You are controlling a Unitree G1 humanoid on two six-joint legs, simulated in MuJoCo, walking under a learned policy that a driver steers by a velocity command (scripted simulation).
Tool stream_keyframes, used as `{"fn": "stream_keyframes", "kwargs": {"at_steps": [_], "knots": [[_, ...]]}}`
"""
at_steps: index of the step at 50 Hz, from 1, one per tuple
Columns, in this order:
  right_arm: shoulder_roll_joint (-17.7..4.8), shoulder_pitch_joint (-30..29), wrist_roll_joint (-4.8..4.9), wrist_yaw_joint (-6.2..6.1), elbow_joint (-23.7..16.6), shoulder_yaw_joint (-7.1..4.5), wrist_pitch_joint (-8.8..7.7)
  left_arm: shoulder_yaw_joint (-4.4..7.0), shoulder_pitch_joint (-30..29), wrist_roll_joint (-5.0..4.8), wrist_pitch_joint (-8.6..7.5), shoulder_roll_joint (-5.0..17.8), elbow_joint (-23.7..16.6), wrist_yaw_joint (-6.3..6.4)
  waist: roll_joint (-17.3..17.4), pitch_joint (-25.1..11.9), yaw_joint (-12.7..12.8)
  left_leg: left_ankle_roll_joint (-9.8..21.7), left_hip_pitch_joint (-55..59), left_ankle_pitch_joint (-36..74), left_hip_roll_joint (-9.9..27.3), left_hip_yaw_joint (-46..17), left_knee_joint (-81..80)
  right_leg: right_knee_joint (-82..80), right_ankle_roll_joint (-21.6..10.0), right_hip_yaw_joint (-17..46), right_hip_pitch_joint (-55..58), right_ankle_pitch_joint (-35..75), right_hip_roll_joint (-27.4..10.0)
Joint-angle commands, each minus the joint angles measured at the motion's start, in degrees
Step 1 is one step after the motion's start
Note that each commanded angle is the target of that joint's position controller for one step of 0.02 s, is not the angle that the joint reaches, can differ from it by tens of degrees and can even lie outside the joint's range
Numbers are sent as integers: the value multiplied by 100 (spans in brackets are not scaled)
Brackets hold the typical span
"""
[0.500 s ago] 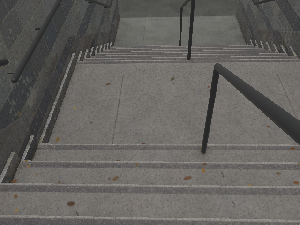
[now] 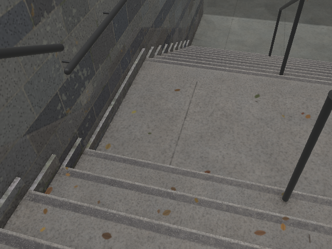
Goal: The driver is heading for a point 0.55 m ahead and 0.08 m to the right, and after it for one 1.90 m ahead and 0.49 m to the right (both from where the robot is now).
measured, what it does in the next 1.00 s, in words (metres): goes down: left foot 0.16 m lower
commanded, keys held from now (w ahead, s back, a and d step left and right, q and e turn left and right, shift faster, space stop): w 0.34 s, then w+e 0.66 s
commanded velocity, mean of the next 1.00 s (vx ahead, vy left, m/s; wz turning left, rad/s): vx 0.50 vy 0.00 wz -0.15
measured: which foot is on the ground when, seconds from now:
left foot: up 0.00-0.40, down 0.42-1.00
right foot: down 0.00-0.42, up 0.44-1.00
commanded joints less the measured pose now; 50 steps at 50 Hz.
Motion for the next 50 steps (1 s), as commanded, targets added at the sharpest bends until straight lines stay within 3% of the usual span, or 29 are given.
{"fn": "stream_keyframes", "kwargs": {"at_steps": [1, 2, 3, 4, 6, 8, 10, 11, 12, 13, 15, 18, 19, 20, 21, 22, 23, 24, 26, 27, 29, 30, 33, 34, 36, 41, 46, 48, 50], "knots": [[-752, 57, 123, -113, -772, -278, 75, 434, 1815, -85, 167, 1512, 579, -196, -520, -175, 432, -354, -5226, 1532, 475, -384, 1997, -779, -1788, 4080, 3574, 5236, -2783], [-548, -401, -29, -239, -752, -165, 125, 82, 1389, 16, 125, 257, 556, -161, 245, -4, 271, -363, -5320, 2832, 926, -705, 875, -994, -1224, 3588, 2983, 4111, -2374], [-427, -624, -72, -242, -664, -92, 155, -155, 822, -6, 63, -401, 456, -114, 432, 630, -87, -180, -4470, 3847, 1331, -641, -918, -1402, -1045, 3002, 1236, 3182, -2065], [-249, -835, -109, -205, -571, -40, 188, -231, 283, -125, -51, -563, 343, 1, 213, 1055, -370, -36, -3215, 4389, 1717, -340, -2531, -1776, -965, 2314, -521, 2735, -1655], [-107, -968, -379, -72, -401, -1, 352, -268, 401, -247, -186, -217, 504, 160, -542, 669, -349, -5, -760, 4820, 1507, 590, -3658, -1748, -1267, 1340, -2453, 1238, -960], [-192, -1277, -424, 49, -559, 28, 327, -188, 1842, -164, -183, 408, 1129, 190, -356, 409, -66, -126, -1139, 4542, 1193, 816, -3073, -1069, -1337, 1582, -1275, 2081, -1181], [-257, -2865, -484, -56, -962, 151, 274, -292, 3066, -253, -239, 52, 1521, 545, 139, 394, 979, -352, -4682, 5878, 1404, -218, -5614, 43, -1096, 1991, 2729, 1609, -1176], [-86, -3206, -463, -90, -981, 204, 294, -345, 3785, -235, -228, -79, 1894, 632, -232, 469, 1135, -405, -5342, 5680, 1455, -76, -5738, 174, -1124, 2405, 3391, 1646, -1347], [-308, -3285, -402, -118, -907, 218, 283, -408, 3337, -230, -177, -323, 1669, 615, -56, 677, 977, -421, -4631, 6573, 1613, 66, -6626, 207, -1035, 2117, 2598, 1442, -1139], [-332, -3136, -364, -92, -809, 258, 369, -376, 2754, -276, -91, -46, 1401, 477, -46, 779, 673, -364, -2335, 7048, 1454, 764, -7187, -117, -946, 1463, 570, 1077, -840], [-515, -2875, -371, 1, -1011, 229, 631, -290, 2000, -71, -94, 415, 1255, 113, -420, 1039, 220, -361, 94, 6810, 1300, 960, -6010, -665, -1046, 1427, -1713, 428, -911], [-727, -3186, -350, -43, -1290, 161, 636, -129, 2035, -179, -156, 812, 1280, 164, 86, 1145, 430, -207, 602, 5594, 1196, 1109, -6952, 131, -723, 1219, -481, 661, -986], [-669, -2892, 580, -390, -772, -26, 577, 132, 2532, -765, 292, 893, 1539, 438, 57, 1084, 687, -268, 637, 5676, 1238, 1042, -8372, 1271, -412, 805, 858, 1460, -669], [-621, -1851, 543, -562, -481, -25, 486, 184, 2689, -667, 507, 945, 1647, 619, 101, 773, 298, -302, 1702, 6048, 1108, 1299, -9104, 2647, -384, 683, 1011, 2145, -491], [-1211, -20, -149, -354, 123, -241, 385, -93, 2846, 188, 316, 529, 1813, 19, 819, 402, -298, 127, 4017, 6788, 1221, 1365, -9008, 3495, -144, 864, -147, 2008, -519], [-1453, 1439, -465, -268, 423, -513, 447, -4, 3018, 86, 283, 246, 1895, -300, 1359, -562, -881, 1067, 6394, 8540, 1926, 720, -7400, 6330, 171, 731, -1917, -1316, 352], [-1706, 1254, -350, -135, 299, -560, 484, -14, 3465, -168, 187, -228, 1772, -459, 1200, -1850, -287, 1542, 7151, 9784, 2776, 105, -6346, 7172, 174, 848, -2494, -2069, 74], [-1358, 595, -498, -111, 140, -544, 470, 7, 2578, -428, 79, -33, 1291, -426, 539, -1073, -453, 1761, 6324, 8824, 3088, -491, -6907, 7133, 201, 848, -3495, -1753, 167], [-730, -269, -297, -44, 6, -392, 509, 72, 1824, -512, 35, 269, 1045, -64, 146, 148, -252, 1521, 3638, 3239, 3154, -992, -8301, 6585, -81, 1217, -3831, -200, -248], [54, -1067, -354, -102, -247, -106, 337, 45, 1895, -403, -46, 154, 1115, 101, -260, 468, 356, 1053, 2113, 3529, 2862, -521, -8552, 4570, -215, 1802, -2892, 1657, -648], [275, -995, -273, -298, -152, -21, 149, 91, 1492, -313, -25, -13, 1176, 31, 30, 938, 440, 952, 588, 3967, 2724, 167, -9186, 2810, -191, 1470, -2000, 2287, -941], [178, -601, -152, -350, -37, -27, 95, 130, 1473, -254, 30, -16, 1179, -17, 220, 871, 332, 1188, 713, 3931, 2731, 214, -9264, 2486, -129, 1384, -1897, 2366, -830], [-86, -251, -421, -451, 183, -111, 62, 71, 1625, -47, 40, -200, 1166, -213, 16, 443, 388, 1179, 1230, 4853, 2444, 912, -8482, 1927, -17, 1357, -2029, 2959, -784], [276, -113, -408, -532, 372, 5, 24, 25, 1030, -63, 42, -143, 943, -199, -56, 586, 174, 1023, 1808, 4550, 2560, 787, -8381, 947, 41, 1792, -2566, 3639, -948], [217, 391, -432, -595, 652, 106, 5, 68, 641, -225, 36, 22, 892, -159, -12, 607, 42, 849, 1712, 4069, 2378, 1216, -7853, 142, 206, 1525, -2237, 4925, -809], [363, 577, -550, -527, 722, 263, 64, 75, -131, -248, 260, 166, 490, -97, 168, 1049, 32, 626, 1268, 3771, 2440, 1349, -7612, -13, 81, 1034, -1380, 4706, -665], [-89, 1187, -290, -814, 983, 0, 279, 17, -1289, -171, 336, 74, 242, -88, 126, 1528, -574, 493, 2534, 3411, 2758, 1127, -6975, -1431, 219, 541, -1701, 3465, -651], [9, 1305, -301, -898, 1051, -65, 368, 55, -1455, -110, 286, 109, 342, -49, 199, 1472, -682, 371, 2544, 3618, 2698, 1295, -6766, -1847, 171, 322, -1138, 3208, -606], [-368, 919, -242, -811, 953, -242, 444, 127, -1026, -148, 185, 172, 650, -36, 90, 1096, -477, 329, 2458, 4149, 2422, 1689, -5889, -2114, 157, -171, -106, 2828, -258]]}}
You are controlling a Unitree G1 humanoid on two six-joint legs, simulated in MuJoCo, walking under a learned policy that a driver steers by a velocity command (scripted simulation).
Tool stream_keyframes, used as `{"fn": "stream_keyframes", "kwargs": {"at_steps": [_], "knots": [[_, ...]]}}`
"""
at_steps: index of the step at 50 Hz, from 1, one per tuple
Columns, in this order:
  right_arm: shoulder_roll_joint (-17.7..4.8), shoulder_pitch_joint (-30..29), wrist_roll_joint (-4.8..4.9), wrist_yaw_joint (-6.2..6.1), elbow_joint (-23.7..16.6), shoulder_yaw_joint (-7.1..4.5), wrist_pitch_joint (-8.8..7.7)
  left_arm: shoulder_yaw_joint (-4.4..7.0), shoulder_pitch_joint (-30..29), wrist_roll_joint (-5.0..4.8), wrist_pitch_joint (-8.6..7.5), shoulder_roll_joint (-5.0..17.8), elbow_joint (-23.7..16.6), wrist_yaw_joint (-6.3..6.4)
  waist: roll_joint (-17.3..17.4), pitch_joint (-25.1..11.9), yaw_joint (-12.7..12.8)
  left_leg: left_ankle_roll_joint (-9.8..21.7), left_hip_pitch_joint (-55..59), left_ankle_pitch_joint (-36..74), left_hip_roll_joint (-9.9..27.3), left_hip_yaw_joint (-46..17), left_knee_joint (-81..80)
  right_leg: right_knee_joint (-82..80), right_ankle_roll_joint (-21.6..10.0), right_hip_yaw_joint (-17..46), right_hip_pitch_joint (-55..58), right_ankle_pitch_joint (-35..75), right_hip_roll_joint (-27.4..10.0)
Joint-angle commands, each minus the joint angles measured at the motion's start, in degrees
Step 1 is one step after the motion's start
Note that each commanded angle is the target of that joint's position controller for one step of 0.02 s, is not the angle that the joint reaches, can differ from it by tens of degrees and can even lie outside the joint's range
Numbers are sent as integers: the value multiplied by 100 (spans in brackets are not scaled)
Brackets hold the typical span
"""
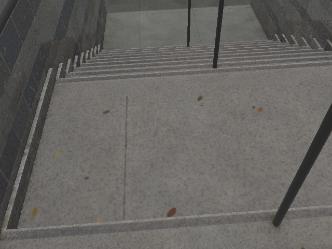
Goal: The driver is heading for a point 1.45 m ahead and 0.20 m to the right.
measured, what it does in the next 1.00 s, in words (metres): goes down, turning right: right foot 0.16 m lower, then left foot 0.17 m lower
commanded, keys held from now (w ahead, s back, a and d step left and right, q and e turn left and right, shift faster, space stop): w+e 0.36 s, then w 0.64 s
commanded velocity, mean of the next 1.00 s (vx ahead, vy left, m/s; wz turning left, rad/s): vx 0.50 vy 0.00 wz -0.34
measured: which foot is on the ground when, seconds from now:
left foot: down 0.00-0.06, up 0.08-0.42, down 0.44-1.00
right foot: up 0.00-0.02, down 0.04-0.46, up 0.48-1.00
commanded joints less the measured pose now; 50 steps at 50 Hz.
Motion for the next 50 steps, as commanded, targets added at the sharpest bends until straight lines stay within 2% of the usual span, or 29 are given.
{"fn": "stream_keyframes", "kwargs": {"at_steps": [1, 3, 4, 5, 6, 7, 8, 9, 11, 13, 14, 16, 20, 22, 23, 24, 25, 26, 27, 29, 30, 31, 32, 35, 38, 40, 43, 47, 50], "knots": [[-1203, 102, -45, 86, -18, -348, 152, 209, 301, -15, -193, 470, 160, 55, 140, 638, 468, 913, -668, 5366, 1161, -1177, 65, -786, -69, -640, 938, -245, 394], [-1066, 205, -302, 582, 150, -317, 217, 666, 3024, 5, -269, 1407, 988, 101, -680, -531, 1524, 376, -2963, 4136, 479, -929, 3163, -224, -831, -469, 4943, 2686, 212], [-475, 354, -160, 866, -113, -159, 220, 822, 4286, 33, -223, 2013, 1497, 175, -1288, -2111, 1655, -49, -4336, 237, -121, -1195, 5660, 1286, -2022, 1017, 7463, 5856, -951], [-786, -1402, 227, 840, -954, -339, -30, 852, 4904, 94, -357, 1802, 1764, 261, -574, -1660, 2275, -61, -5835, 66, -412, -1663, 5842, 932, -2091, 1728, 7571, 4841, -990], [-1017, -2724, 384, 688, -1617, -405, -242, 792, 4310, -23, -419, 1458, 1604, 323, -363, -896, 2315, -22, -6714, 81, -226, -1919, 5551, 579, -2028, 1818, 6797, 2606, -1074], [-1036, -3017, 379, 545, -1864, -429, -297, 536, 3367, -160, -373, 673, 1308, 239, 179, -497, 1794, 144, -6815, 558, 92, -2340, 4730, 308, -1876, 2068, 5671, 667, -1271], [-1096, -2619, 243, 451, -1717, -474, -283, 375, 2657, -139, -296, 286, 1105, 152, 583, 119, 1263, 410, -6102, 1212, 350, -2513, 3718, 209, -1802, 1869, 3828, 91, -1187], [-683, -2153, 82, 344, -1496, -347, -196, 130, 1667, -102, -345, -109, 648, 118, 860, 804, 644, 648, -4835, 2916, 740, -2951, 1766, -158, -1547, 1490, 1491, -142, -1088], [-481, -1809, -22, 262, -1316, -338, 1, 102, 1117, -330, -411, 284, 235, 42, -85, 851, 274, 555, -2739, 4005, 367, -2418, 462, -466, -1638, 1261, -1097, -723, -425], [-412, -1203, 14, 420, -1308, -170, 32, 80, 1226, -48, -476, 520, 110, 2, 9, 479, 84, 436, -1295, 5650, 83, -2048, 853, 528, -1432, 1014, -2627, -903, -47], [-449, -1531, 42, 426, -1322, -146, -9, -15, 1515, 71, -572, 166, 149, 144, 336, 374, 401, 306, -1822, 7311, 301, -2633, -181, 987, -1182, 942, -2176, -1792, 287], [-835, -1921, 122, 343, -1487, -142, -35, -13, 1611, 30, -630, 418, -28, 280, 199, 325, 605, 113, -603, 8423, 77, -2245, -1620, 1666, -728, 656, -2881, -3615, 808], [-1205, -2311, 47, 456, -1626, -243, 114, -9, 2500, -102, -336, 771, -42, 154, 255, 686, 649, 136, -476, 6425, -39, -1885, -3488, 3007, -916, 2115, -1316, -4089, 249], [-2110, -735, 255, 400, -1028, -671, -57, 68, 2518, 52, -211, 979, 35, -138, 490, 60, 7, 763, 971, 6748, 203, -1895, -3548, 5050, -476, 1942, -956, -2598, 557], [-2560, 379, 21, 504, -568, -763, -72, 20, 4138, -124, -265, 190, 627, -382, 1862, -1469, 209, 1881, 3212, 10299, 1198, -2712, -1577, 8007, 78, 1124, -2151, -5050, 1333], [-2886, 502, -85, 639, -692, -815, -28, 62, 4399, -402, -296, 46, 315, -420, 1867, -1770, 387, 2593, 3839, 11178, 1954, -4176, -1456, 10091, 223, 693, -4075, -5824, 1581], [-2770, 570, -151, 766, -533, -878, 63, 147, 3161, -476, -267, 560, -198, -294, 1489, -952, -159, 3015, 3446, 8106, 2443, -5512, -2323, 10449, 337, 764, -5850, -5506, 1392], [-2177, 88, -37, 757, -541, -694, 49, 191, 1993, -438, -261, 774, -523, -101, 951, 73, -159, 2739, 2306, 5776, 2510, -5550, -2722, 10150, 227, 835, -6783, -4559, 968], [-1032, -544, -97, 699, -586, -340, 15, 60, 1965, -312, -203, 438, -495, 41, 13, 276, 359, 2124, 965, 4600, 2140, -4857, -2908, 8856, -108, 1278, -6021, -3074, 407], [-244, -1151, -205, 495, -562, -60, -75, -170, 2334, -134, -145, -250, -333, 121, 111, 1001, 1169, 1762, -1928, 5013, 1614, -4056, -3461, 7174, -391, 1371, -4357, -1508, -233], [-336, -1242, -75, 335, -548, -107, -252, -230, 2458, 18, -99, -356, -256, 15, 427, 934, 1120, 1606, -2238, 4645, 1041, -3460, -3505, 6189, -431, 1102, -4003, -874, -164], [-273, -1546, 101, 265, -663, -65, -417, -128, 1901, -21, -140, 34, -332, -69, 33, 764, 828, 1711, -3114, 4249, 728, -2897, -3689, 4223, -338, 769, -2959, 199, -62], [-600, -969, 137, 263, -412, -55, -516, -38, 1379, -93, -115, 250, -345, -141, 541, 653, 568, 1856, -3179, 3861, 641, -2871, -3724, 4127, -189, 424, -2655, 445, 5], [-1280, -618, -125, 364, -281, -127, -469, -67, 1355, 53, -155, 299, -376, -233, 413, 297, 868, 1766, -2797, 5340, 757, -2912, -2929, 4484, -25, 302, -2305, 281, 235], [-588, 1325, 18, 19, 470, 44, -441, -188, -60, 60, -219, 186, -641, 12, 459, 616, -173, 1823, 1342, 4942, 1187, -3951, -2140, 2240, 251, 1148, -6018, 1042, -60], [-343, 1140, 87, 10, 232, 161, -354, -252, -333, 24, -248, 155, -504, -65, 406, 570, -49, 1615, -103, 4562, 695, -3296, -1923, 1048, 146, 470, -4274, 2472, -54], [-601, 467, 25, 297, -66, 117, -226, -200, -635, -2, -120, 378, -758, -172, 561, 950, 173, 1593, -2694, 3468, 457, -2955, -2374, 1546, 96, -18, -1375, 1976, 203], [-940, 822, 129, 165, 39, -65, -219, -214, -1666, -13, -97, 329, -1171, -173, 459, 1081, -279, 1423, -536, 4429, 499, -3071, -1693, 12, 87, -106, -1593, 493, 180], [-1027, 478, 98, 282, 39, -178, -64, -71, -434, 5, -106, 525, -651, -79, 370, 651, 144, 1281, -424, 5729, 421, -3029, -221, -892, -82, -24, 366, 604, 44]]}}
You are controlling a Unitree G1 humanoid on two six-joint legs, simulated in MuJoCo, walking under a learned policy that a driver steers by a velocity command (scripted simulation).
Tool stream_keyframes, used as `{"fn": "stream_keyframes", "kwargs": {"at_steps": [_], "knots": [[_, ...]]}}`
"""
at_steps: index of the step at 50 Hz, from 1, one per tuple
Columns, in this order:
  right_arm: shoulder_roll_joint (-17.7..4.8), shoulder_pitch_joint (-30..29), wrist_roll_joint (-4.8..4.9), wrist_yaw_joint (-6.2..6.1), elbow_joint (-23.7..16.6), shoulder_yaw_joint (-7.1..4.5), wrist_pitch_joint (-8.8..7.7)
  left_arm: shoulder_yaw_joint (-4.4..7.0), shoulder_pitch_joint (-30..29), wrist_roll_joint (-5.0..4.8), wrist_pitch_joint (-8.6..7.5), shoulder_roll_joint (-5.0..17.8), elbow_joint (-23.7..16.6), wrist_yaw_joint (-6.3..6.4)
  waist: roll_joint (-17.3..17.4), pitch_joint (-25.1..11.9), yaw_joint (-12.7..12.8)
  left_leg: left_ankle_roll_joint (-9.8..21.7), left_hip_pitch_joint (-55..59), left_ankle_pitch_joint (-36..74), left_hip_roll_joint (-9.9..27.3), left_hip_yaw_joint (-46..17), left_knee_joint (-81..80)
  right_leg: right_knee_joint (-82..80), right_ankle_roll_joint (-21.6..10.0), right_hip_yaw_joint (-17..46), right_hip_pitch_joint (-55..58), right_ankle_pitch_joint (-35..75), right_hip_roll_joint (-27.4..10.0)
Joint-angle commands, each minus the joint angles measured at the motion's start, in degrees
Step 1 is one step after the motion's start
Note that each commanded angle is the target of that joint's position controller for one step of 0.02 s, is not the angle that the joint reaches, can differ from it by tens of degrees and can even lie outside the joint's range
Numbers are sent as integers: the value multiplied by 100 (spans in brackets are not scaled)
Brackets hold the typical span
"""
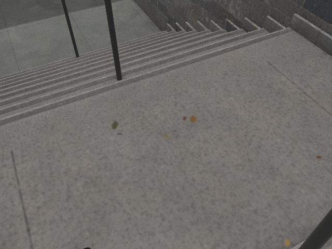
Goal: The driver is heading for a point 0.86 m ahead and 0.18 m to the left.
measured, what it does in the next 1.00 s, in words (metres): goes down, turning left: right foot 0.16 m lower, then left foot 0.16 m lower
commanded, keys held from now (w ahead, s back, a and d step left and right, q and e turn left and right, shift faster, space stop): w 0.32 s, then w+q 0.68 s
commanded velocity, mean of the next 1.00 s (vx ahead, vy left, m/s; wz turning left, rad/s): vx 0.50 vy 0.00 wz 0.26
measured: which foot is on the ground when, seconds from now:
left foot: down 0.00-0.04, up 0.06-0.52, down 0.54-0.92, up 0.94-1.00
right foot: up 0.00-0.02, down 0.04-0.54, up 0.56-0.90, down 0.92-1.00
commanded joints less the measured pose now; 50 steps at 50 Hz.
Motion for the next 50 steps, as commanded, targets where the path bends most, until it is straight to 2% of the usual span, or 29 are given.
{"fn": "stream_keyframes", "kwargs": {"at_steps": [1, 2, 3, 4, 6, 8, 9, 10, 11, 13, 15, 18, 22, 23, 25, 27, 28, 29, 30, 32, 34, 36, 38, 40, 45, 46, 47, 48, 50], "knots": [[-937, 33, -84, 223, 3, -211, 159, 444, 1818, -109, -170, 877, 544, 181, 74, 460, 1142, 655, -1203, 5880, 910, -1018, 1058, -1147, -218, -410, 2817, 1211, 66], [-864, 14, -272, 509, 30, -173, 250, 576, 4081, -73, -222, 1034, 1069, 235, -535, -654, 2023, 270, -3021, 4748, 594, -722, 3214, 5, -916, -245, 6014, 2166, -332], [-412, 596, -93, 687, -110, -202, 242, 645, 4683, -116, -131, 1517, 1239, 174, -1316, -2288, 1652, -214, -4239, 480, 1, -529, 5870, 1804, -2097, 902, 8079, 5431, -1392], [-827, -449, 50, 763, -681, -283, 138, 783, 4804, 71, -99, 1632, 1420, 174, -598, -1903, 1968, -165, -5354, 412, 64, -742, 6453, 1691, -2069, 1410, 7893, 5076, -1623], [-1239, -1902, 122, 584, -1288, -377, 16, 633, 3126, -143, -92, 970, 989, 140, 577, -304, 1633, 110, -5930, 1703, 842, -773, 4855, 184, -1728, 1357, 5020, 414, -1670], [-637, -1888, -129, 362, -1277, -273, -62, 218, 1913, -39, -232, -203, 663, 243, 651, 825, 731, 583, -4343, 3701, 1424, -1335, 2251, -402, -1313, 993, 1617, -735, -1187], [-466, -1968, -143, 322, -1229, -276, -59, 286, 1839, -188, -369, 26, 600, 272, 261, 1087, 664, 631, -3599, 4097, 1315, -1032, 1430, -842, -1296, 640, 734, -795, -849], [-605, -1846, -210, 364, -1083, -318, 14, 281, 1862, -343, -454, 55, 637, 289, 217, 1025, 660, 566, -3255, 4653, 1241, -965, 751, -1073, -1484, 729, 187, -1327, -852], [-581, -1831, -227, 410, -1146, -310, 79, 356, 2070, -308, -488, 360, 747, 284, -69, 726, 655, 520, -3076, 4850, 1117, -825, 837, -849, -1591, 784, 122, -1273, -764], [-421, -2045, -283, 428, -1309, -185, 52, 246, 2227, -114, -595, -40, 721, 437, 436, 431, 863, 308, -3863, 6430, 1393, -1378, -257, 36, -1363, 695, 772, -1351, -628], [-626, -2783, -100, 342, -1557, -155, 26, 174, 2584, -138, -594, -65, 820, 504, 505, 287, 1182, 75, -3684, 8219, 1448, -1395, -1697, 703, -1062, 452, 969, -2298, -283], [-1122, -3143, -168, 284, -1816, -227, 186, 121, 2687, -15, -527, 115, 841, 352, 236, 831, 1009, 128, -2474, 7936, 1087, -852, -1383, 763, -1056, 583, -251, -3071, -363], [-1161, -4706, -99, 358, -2227, -208, 236, 101, 4181, -151, -407, 112, 1394, 657, 392, 1383, 1940, 155, -4490, 7389, 1370, -910, -3096, 1569, -827, 1158, 2704, -3309, -819], [-1037, -5624, 1260, 397, -2560, -257, 161, 470, 3352, -987, -168, 770, 1261, 930, 647, 1855, 2122, 79, -4500, 7105, 1036, -1161, -3141, 2084, -658, 1007, 1949, -2652, -629], [-939, -4959, 1021, 462, -2388, -220, 155, 540, 3371, -787, -42, 755, 1299, 942, 540, 1172, 1871, 194, -3326, 7196, 825, -596, -3433, 2960, -484, 476, 1972, -1511, -535], [-1566, -2153, 709, 323, -1472, -609, 253, 559, 3183, -630, -172, 455, 1338, 762, 849, -322, 668, 553, 240, 8558, 499, -89, -3154, 5595, -173, -150, 691, -973, 10], [-2084, -870, 570, 303, -1048, -697, 249, 497, 3419, -554, -277, -23, 1310, 658, 2319, -1163, 302, 1367, 3205, 11407, 1553, -997, -1654, 8844, 376, -544, -1940, -6064, 729], [-2101, -510, 699, 243, -994, -747, 273, 429, 3378, -873, -431, 254, 947, 565, 2445, -2496, 85, 2176, 4631, 9945, 2255, -2409, -1169, 9755, 464, 324, -3242, -6556, 526], [-1990, -558, 685, 113, -1143, -729, 352, 524, 2638, -922, -566, 531, 532, 555, 1911, -2680, -52, 2342, 4416, 7844, 2402, -3132, -1928, 9333, 510, 521, -3801, -6252, 369], [-1819, -1750, 472, -106, -1593, -716, 426, 423, 1591, -892, -520, 267, -13, 751, -106, -1714, 429, 2024, 2292, 4262, 2581, -4296, -3508, 8037, 475, 426, -3791, -4800, 64], [-1749, -2789, 405, -108, -1859, -685, 219, 513, 1761, -776, -319, 314, -36, 885, -381, -902, 1209, 2062, -104, 4463, 2718, -4527, -3555, 6836, 463, 822, -3033, -3972, -217], [-1608, -3528, 471, -138, -2076, -668, 235, 618, 1475, -559, -165, 335, -217, 944, 50, 106, 1585, 1558, -2724, 5120, 1527, -2723, -3798, 4326, 584, 563, -1338, -3488, -222], [-1628, -3360, 554, -268, -2107, -728, 301, 574, 1006, -511, -294, 171, -358, 891, 708, -177, 1438, 1306, -3651, 5323, 778, -1808, -3861, 2499, 681, 171, 533, -2032, 251], [-1718, -3046, 609, -308, -2060, -803, 292, 649, 640, -694, -270, 365, -421, 760, 900, -297, 1314, 1354, -3187, 4965, 1021, -2004, -3879, 1676, 791, 354, 899, -1060, 406], [-1257, -2244, 745, -280, -1989, -782, 271, 838, 655, -667, -188, 756, -477, 700, 967, -220, 1314, 891, -2383, 3190, 909, -2649, -2907, 802, 425, 332, 1404, -2286, 478], [-989, -2263, 729, -256, -2035, -703, 233, 919, 1348, -649, -230, 878, -305, 710, 748, -380, 1661, 693, -2921, 3033, 600, -2427, -1949, 761, 249, 563, 2351, -2689, 203], [-578, -2178, 564, -241, -2116, -614, 198, 990, 1995, -617, -287, 1219, -171, 706, -671, -755, 1763, 340, -3967, 2155, -120, -1633, 206, 454, -142, 1790, 3527, -2666, -954], [-815, -1770, 727, -218, -2403, -645, 125, 1060, 2404, -500, -335, 1589, -89, 616, -2231, -1126, 1506, 331, -5375, 1764, -200, -1537, 1596, -633, -934, 4623, 4190, -4261, -2066], [-1470, -2627, 660, -258, -2448, -831, 210, 917, 1703, -584, -360, 967, -296, 632, -619, -230, 1575, 377, -5876, 3007, 316, -1615, 2317, -825, -711, 3588, 3273, -4696, -1704]]}}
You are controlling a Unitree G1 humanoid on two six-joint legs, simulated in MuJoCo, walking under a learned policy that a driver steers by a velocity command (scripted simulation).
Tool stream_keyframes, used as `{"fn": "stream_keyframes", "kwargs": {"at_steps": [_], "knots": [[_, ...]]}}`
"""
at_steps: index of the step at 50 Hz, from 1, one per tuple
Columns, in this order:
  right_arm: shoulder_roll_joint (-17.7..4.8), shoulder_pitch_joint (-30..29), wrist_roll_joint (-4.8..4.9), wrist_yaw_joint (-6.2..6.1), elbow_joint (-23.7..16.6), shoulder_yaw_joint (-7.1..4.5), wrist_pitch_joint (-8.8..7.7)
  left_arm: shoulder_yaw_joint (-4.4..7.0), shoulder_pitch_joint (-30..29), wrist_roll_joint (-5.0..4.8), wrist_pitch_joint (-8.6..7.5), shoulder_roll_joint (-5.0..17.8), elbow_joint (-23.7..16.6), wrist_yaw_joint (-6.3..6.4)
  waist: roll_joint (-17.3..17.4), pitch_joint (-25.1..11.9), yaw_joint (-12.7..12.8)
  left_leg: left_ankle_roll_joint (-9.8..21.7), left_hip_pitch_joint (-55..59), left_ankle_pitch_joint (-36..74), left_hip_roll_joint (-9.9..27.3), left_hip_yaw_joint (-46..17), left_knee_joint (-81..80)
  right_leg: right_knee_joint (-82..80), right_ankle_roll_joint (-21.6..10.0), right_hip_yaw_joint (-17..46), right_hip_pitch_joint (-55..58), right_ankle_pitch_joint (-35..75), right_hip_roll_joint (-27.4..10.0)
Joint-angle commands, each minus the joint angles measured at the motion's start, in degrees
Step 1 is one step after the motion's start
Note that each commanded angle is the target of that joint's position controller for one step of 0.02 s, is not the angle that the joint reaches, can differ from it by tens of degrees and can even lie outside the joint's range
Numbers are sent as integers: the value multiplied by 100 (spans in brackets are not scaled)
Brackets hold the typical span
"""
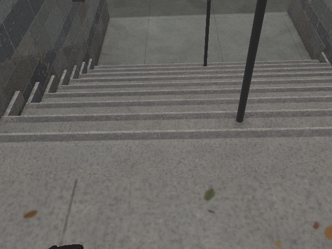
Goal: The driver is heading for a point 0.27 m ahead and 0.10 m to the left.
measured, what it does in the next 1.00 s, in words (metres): walks ahead: left foot, then right foot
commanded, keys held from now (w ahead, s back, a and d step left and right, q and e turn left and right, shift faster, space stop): w+q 0.10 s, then no key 0.90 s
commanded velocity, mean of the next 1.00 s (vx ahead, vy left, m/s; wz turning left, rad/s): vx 0.17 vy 0.00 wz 0.19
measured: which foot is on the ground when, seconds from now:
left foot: up 0.00-0.36, down 0.38-1.00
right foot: down 0.00-0.40, up 0.42-0.66, down 0.68-1.00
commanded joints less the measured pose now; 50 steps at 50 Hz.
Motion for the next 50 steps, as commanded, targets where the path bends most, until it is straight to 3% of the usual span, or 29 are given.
{"fn": "stream_keyframes", "kwargs": {"at_steps": [1, 3, 4, 5, 7, 8, 9, 11, 15, 17, 18, 19, 20, 21, 22, 23, 24, 25, 27, 31, 33, 34, 35, 36, 38, 40, 43, 50], "knots": [[-503, -506, -81, -17, -617, -126, -4, 227, 899, 32, 7, 754, 18, -7, -784, 115, 466, 103, -2977, 871, 605, -106, 1365, -2132, -862, 2678, 2536, -932, -1909], [-453, -418, -87, 13, -620, -203, 116, 179, 649, 11, 47, 563, 150, 28, -925, 270, 176, -15, -2253, 1209, 859, -70, 748, -2377, -721, 1624, 1806, 36, -1521], [-406, -437, -91, 31, -627, -218, 160, 176, 654, 4, 36, 503, 208, 36, -953, 249, 159, -90, -2125, 1375, 841, 33, 602, -2469, -721, 1240, 1767, 451, -1420], [-376, -556, -112, 39, -678, -231, 179, 187, 789, 1, 8, 523, 299, 50, -838, 228, 187, -135, -2091, 1571, 849, 59, 434, -2546, -752, 978, 1821, 872, -1431], [-274, -710, -171, 21, -764, -225, 178, 211, 939, 47, -24, 645, 418, 81, -666, 233, 140, -197, -2078, 1785, 704, 17, -157, -2378, -846, 575, 2008, 2738, -1442], [-142, -798, -187, 63, -779, -169, 128, 230, 974, 78, 2, 702, 452, 100, -594, 123, 119, -209, -1934, 1945, 668, 101, -565, -2292, -834, 333, 2060, 3237, -1425], [50, -905, -199, 99, -798, -98, 114, 236, 925, 51, 34, 748, 491, 133, -575, 95, 92, -234, -1669, 2182, 662, 288, -1072, -2244, -805, 39, 1979, 3446, -1359], [203, -1261, -198, 184, -867, -9, 87, 222, 940, -51, 94, 761, 560, 181, -708, 69, 186, -281, -989, 2752, 613, 668, -1972, -2164, -733, -411, 1760, 3522, -1168], [18, -1717, -207, 314, -983, 7, 87, 299, 1240, -154, 156, 1040, 766, 172, -849, 38, 366, -202, -428, 2535, 494, 920, -2855, -1771, -752, -295, 2157, 3595, -1370], [-143, -1450, -238, 324, -889, -41, 48, 328, 1121, -230, 175, 1122, 795, 165, -878, -42, 137, 16, 152, 2613, 349, 1019, -3641, -1221, -605, -258, 2383, 3816, -1313], [-347, -1088, -283, 298, -716, -119, 37, 323, 1228, -223, 175, 1096, 841, 140, -750, -247, 24, 169, 851, 3221, 217, 1094, -4048, -684, -465, -346, 2369, 3921, -1072], [-786, -627, -344, 243, -616, -234, 17, 288, 1329, -90, 148, 984, 805, 126, -341, -711, -68, 419, 2159, 5758, 831, 499, -3664, 263, -155, -586, 1636, 2915, -767], [-1036, -187, -488, 186, -530, -209, 25, 63, 1793, 72, 78, 493, 741, 24, 725, -1515, -26, 1512, 4237, 8210, 2357, -1017, -3091, 2061, 219, -507, -172, -511, -270], [-554, 99, -376, 188, -368, -36, 70, -4, 2075, -8, 84, 454, 891, -87, 1022, -2248, -32, 2010, 4257, 8032, 2845, -1580, -3317, 2870, 320, 307, -302, -2644, -228], [-399, -215, -352, 222, -446, 22, 105, 88, 1761, -163, 148, 768, 839, -120, 694, -1861, -28, 1806, 3741, 7090, 2532, -1228, -3484, 3145, 317, 493, -516, -2655, -414], [-291, -668, -341, 225, -546, 59, 111, 81, 1308, -189, 245, 763, 757, -62, 372, -1404, 26, 1506, 3171, 6190, 2254, -890, -3642, 3002, 295, 414, -691, -2439, -527], [-235, -1072, -330, 217, -596, 94, 112, 100, 1073, -104, 373, 736, 750, 38, 112, -911, 162, 1280, 2352, 5506, 2049, -647, -3872, 2539, 328, 360, -558, -2194, -603], [-267, -1416, -330, 197, -642, 85, 124, 125, 1007, -32, 502, 763, 740, 131, 160, -653, 347, 1115, 1602, 4970, 1862, -450, -4080, 2034, 354, 315, -135, -1919, -635], [-413, -1622, -390, 148, -638, 24, 184, 92, 1132, -15, 623, 572, 801, 233, 434, -529, 474, 1044, 823, 4141, 1655, -237, -4348, 1389, 390, 100, 587, -1413, -416], [-248, -1681, -333, 64, -518, 84, 250, 53, 1126, 0, 692, 473, 926, 221, 572, -524, 516, 774, 432, 1990, 1448, -92, -4557, 166, 299, -25, 1465, -158, -257], [-88, -1564, -275, 69, -367, 130, 281, 28, 1037, 126, 726, 441, 956, 166, 478, -263, 538, 366, 116, 365, 1192, -33, -4614, -616, 149, -103, 1933, 375, -204], [-43, -1405, -289, 77, -258, 144, 284, 37, 1000, 192, 737, 577, 919, 144, 334, -40, 479, 104, -5, -193, 1063, -10, -4556, -888, 28, 88, 1970, 341, -414], [-109, -1253, -314, 74, -213, 116, 280, 80, 934, 153, 738, 880, 858, 155, 4, 222, 291, -98, -40, -296, 815, 146, -4329, -1108, -115, 281, 1734, -82, -672], [-114, -1176, -265, 39, -228, 94, 286, 140, 726, 60, 715, 1049, 910, 157, -786, 449, 96, -245, 561, 286, 523, 562, -4143, -1471, -253, 437, 755, -1431, -684], [-193, -1290, -270, -23, -142, 60, 293, 22, 409, 90, 599, 644, 894, 166, -962, 587, 51, -286, 1306, 1059, 516, 677, -3742, -1900, -127, 491, 159, -1757, -623], [-213, -1155, -308, -16, 5, 41, 312, -17, 417, 26, 530, 573, 953, 155, -800, 570, 32, -193, 1316, 1162, 581, 611, -3762, -1772, -72, 381, 386, -1271, -523], [-155, -1111, -284, 27, 187, 40, 277, -20, 696, -11, 491, 628, 1087, 165, -424, 500, 120, -173, 1218, 1367, 615, 597, -3806, -1554, -114, 303, 787, -711, -448], [-213, -980, -248, 11, 569, 39, 268, -53, 878, -21, 513, 582, 1245, 150, -180, 332, 162, -221, 1438, 2108, 646, 647, -3671, -1365, -171, 180, 1126, 100, -335]]}}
